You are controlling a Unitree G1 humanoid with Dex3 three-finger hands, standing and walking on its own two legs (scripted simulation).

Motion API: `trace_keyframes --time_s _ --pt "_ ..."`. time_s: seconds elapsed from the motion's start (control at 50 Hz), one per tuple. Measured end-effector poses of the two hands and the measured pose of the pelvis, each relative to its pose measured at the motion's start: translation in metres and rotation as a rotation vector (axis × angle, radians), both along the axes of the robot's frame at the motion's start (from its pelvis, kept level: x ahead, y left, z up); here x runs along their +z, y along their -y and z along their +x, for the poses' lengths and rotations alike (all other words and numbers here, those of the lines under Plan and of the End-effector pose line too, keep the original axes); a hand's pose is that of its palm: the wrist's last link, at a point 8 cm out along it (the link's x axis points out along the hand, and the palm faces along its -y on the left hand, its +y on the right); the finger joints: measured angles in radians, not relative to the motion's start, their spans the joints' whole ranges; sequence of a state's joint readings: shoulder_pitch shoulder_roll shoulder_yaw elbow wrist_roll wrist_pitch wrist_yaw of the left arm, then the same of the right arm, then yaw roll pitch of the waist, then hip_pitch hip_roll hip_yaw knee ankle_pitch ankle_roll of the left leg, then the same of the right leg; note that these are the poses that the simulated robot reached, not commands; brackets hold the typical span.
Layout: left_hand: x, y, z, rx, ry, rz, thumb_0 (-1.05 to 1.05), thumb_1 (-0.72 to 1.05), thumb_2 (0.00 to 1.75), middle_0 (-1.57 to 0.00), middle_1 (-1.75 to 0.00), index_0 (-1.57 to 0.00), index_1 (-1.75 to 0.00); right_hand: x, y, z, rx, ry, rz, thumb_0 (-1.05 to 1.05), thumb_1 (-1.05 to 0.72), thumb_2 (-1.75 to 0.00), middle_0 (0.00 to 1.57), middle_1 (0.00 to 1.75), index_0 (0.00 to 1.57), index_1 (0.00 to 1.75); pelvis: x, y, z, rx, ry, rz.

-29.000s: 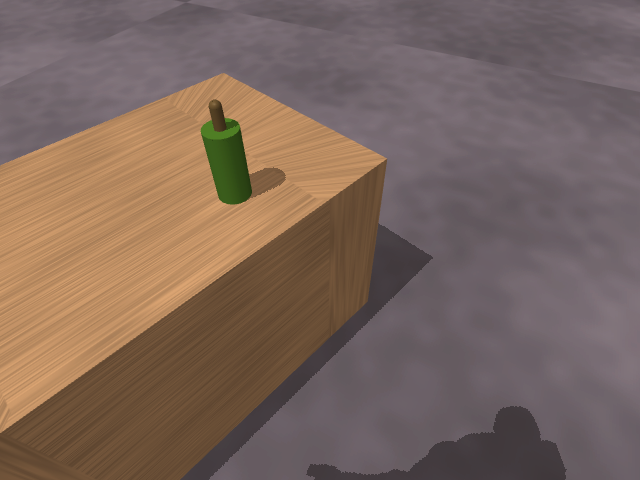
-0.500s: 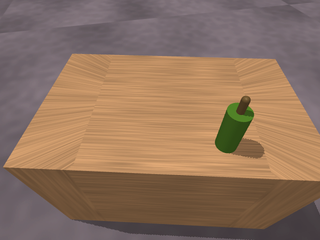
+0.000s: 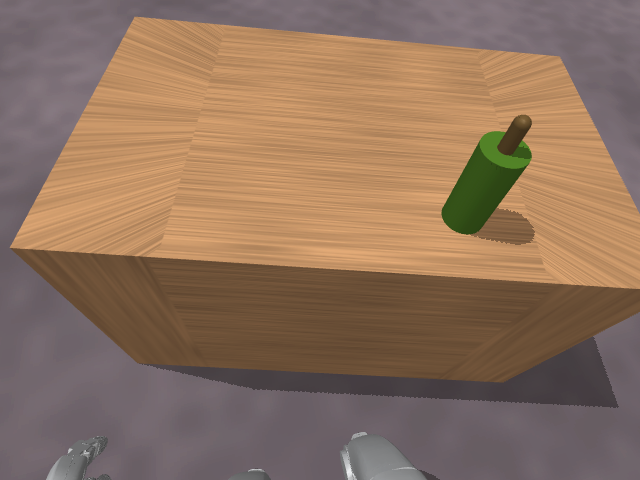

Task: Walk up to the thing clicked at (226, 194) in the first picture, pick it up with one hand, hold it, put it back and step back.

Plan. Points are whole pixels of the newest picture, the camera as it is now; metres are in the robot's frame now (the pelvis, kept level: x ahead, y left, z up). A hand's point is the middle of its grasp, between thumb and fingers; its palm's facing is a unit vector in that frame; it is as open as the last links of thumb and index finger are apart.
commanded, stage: step back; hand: right
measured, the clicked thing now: (489, 174) +0.55 -0.27 +0.00
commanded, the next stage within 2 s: none
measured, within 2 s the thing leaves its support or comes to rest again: neither
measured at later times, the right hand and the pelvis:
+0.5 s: hand out of the picture -0.02 -0.28 -0.15, palm faces -0.01 +0.92 -0.39, open 7.4 cm; pelvis -0.11 -0.01 +0.00, yaw -2 degrees
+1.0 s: hand out of the picture -0.15 -0.31 -0.15, palm faces +0.05 +0.91 -0.41, open 7.4 cm; pelvis -0.27 -0.03 -0.01, yaw -4 degrees
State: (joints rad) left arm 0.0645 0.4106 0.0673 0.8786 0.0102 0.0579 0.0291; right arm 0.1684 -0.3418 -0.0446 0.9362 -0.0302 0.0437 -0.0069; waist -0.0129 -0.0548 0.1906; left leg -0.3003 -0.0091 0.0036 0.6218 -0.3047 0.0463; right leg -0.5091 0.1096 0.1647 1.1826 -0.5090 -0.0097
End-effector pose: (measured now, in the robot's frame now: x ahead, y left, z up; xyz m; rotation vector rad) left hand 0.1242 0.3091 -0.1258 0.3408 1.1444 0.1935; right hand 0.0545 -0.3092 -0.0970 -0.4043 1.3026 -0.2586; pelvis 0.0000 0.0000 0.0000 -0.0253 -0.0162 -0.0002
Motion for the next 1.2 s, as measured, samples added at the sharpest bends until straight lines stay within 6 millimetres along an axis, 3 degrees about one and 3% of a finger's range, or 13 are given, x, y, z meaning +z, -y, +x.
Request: trace_keyframes --time_s 0.12,0.24,0.4,0.5,0.6,0.7,0.82,0.96,1.06,1.2 --pt "0.001 0.002 -0.036 -0.033 -0.063 0.003 0.01 0.90 0.90 -0.20 -0.30 -0.21 -0.30 -0.001 -0.003 -0.010 -0.016 0.087 0.012 0.01 -0.90 -0.90 0.21 0.30 0.21 0.30 0.000 -0.001 -0.021 -0.045 0.008 0.002" --pt "0.002 0.012 -0.066 -0.056 -0.064 0.032 0.01 0.90 0.90 -0.20 -0.30 -0.21 -0.30 -0.018 0.012 -0.023 -0.019 0.155 0.040 0.01 -0.90 -0.90 0.21 0.30 0.21 0.30 -0.012 0.009 -0.049 -0.086 0.016 0.020" --pt "0.028 0.024 -0.107 -0.041 -0.024 0.042 0.01 0.90 0.90 -0.20 -0.30 -0.21 -0.30 -0.018 0.019 -0.052 -0.029 0.157 0.064 0.01 -0.90 -0.90 0.20 0.30 0.20 0.30 -0.001 0.014 -0.083 -0.071 0.015 0.041" --pt "0.032 0.017 -0.115 -0.038 0.057 0.051 0.01 0.90 0.90 -0.20 -0.30 -0.21 -0.30 -0.017 0.015 -0.080 0.020 0.122 0.042 0.01 -0.90 -0.90 0.20 0.30 0.20 0.30 -0.002 0.008 -0.108 -0.032 0.007 0.038" --pt "0.015 0.001 -0.132 -0.029 0.106 0.025 0.01 0.90 0.90 -0.20 -0.30 -0.21 -0.30 -0.018 0.002 -0.109 0.054 0.110 0.013 0.01 -0.90 -0.90 0.20 0.30 0.20 0.30 -0.013 -0.003 -0.140 -0.007 0.030 0.054" --pt "0.013 -0.002 -0.167 -0.008 0.052 0.009 0.01 0.90 0.90 -0.20 -0.30 -0.21 -0.30 -0.002 -0.006 -0.141 0.050 0.122 0.019 0.01 -0.90 -0.90 0.21 0.30 0.21 0.30 -0.003 -0.004 -0.167 -0.019 0.026 0.018" --pt "0.012 -0.001 -0.222 -0.016 -0.017 0.014 0.01 0.90 0.90 -0.20 -0.30 -0.21 -0.30 0.009 0.004 -0.165 0.042 0.177 0.000 0.01 -0.90 -0.90 0.21 0.30 0.21 0.30 0.000 0.004 -0.203 -0.059 0.016 0.004" --pt "0.006 0.019 -0.286 -0.039 -0.065 0.048 0.01 0.90 0.90 -0.20 -0.30 -0.21 -0.30 -0.010 0.037 -0.205 0.024 0.235 0.007 0.01 -0.90 -0.90 0.21 0.30 0.21 0.30 -0.015 0.024 -0.256 -0.090 0.031 -0.008" --pt "0.022 0.034 -0.332 -0.025 -0.066 0.044 0.01 0.90 0.90 -0.20 -0.30 -0.21 -0.30 -0.014 0.045 -0.247 -0.014 0.192 0.029 0.01 -0.90 -0.90 0.20 0.30 0.20 0.30 -0.006 0.030 -0.285 -0.079 0.031 0.042" --pt "0.028 0.028 -0.353 -0.024 0.016 0.072 0.01 0.90 0.90 -0.20 -0.30 -0.21 -0.30 -0.019 0.038 -0.311 0.020 0.110 0.033 0.01 -0.90 -0.90 0.20 0.30 0.20 0.30 -0.006 0.028 -0.329 -0.025 0.017 0.046"
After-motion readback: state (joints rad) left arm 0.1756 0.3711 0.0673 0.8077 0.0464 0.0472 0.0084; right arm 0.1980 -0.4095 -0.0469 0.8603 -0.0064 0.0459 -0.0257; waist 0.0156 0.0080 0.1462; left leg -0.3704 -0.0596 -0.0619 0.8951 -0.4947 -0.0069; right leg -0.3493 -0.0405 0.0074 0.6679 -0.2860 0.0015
